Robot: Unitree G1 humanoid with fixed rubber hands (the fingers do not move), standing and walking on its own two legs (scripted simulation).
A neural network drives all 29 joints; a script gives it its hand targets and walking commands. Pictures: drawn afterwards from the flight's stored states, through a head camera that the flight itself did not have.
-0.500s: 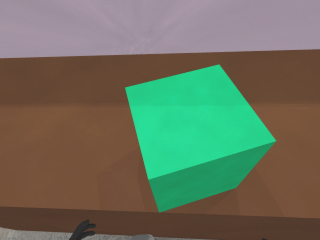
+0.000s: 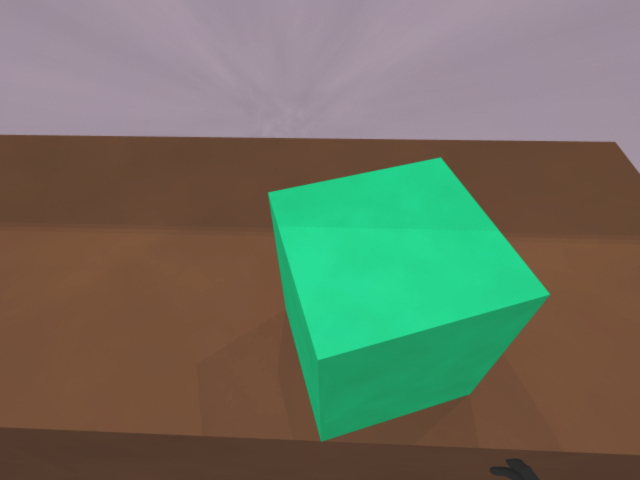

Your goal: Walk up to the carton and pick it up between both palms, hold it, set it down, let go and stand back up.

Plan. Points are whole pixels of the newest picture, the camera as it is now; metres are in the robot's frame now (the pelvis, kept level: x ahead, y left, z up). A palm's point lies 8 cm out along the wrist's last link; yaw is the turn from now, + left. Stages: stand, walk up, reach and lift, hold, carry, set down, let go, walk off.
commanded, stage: walk up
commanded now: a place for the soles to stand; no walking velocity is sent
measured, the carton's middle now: (379, 303) +0.31 -0.05 +0.06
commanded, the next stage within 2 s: none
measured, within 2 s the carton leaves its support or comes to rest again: neither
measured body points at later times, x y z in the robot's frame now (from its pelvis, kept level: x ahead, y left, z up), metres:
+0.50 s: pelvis -0.09 -0.06 -0.03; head -0.04 -0.10 +0.42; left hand +0.04 +0.20 -0.13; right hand -0.01 -0.36 -0.16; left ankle +0.01 +0.11 -0.71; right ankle -0.08 -0.17 -0.73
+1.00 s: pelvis -0.11 -0.07 +0.00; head -0.11 -0.07 +0.45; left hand -0.04 +0.19 -0.12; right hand -0.04 -0.33 -0.13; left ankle -0.09 +0.05 -0.73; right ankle -0.08 -0.17 -0.73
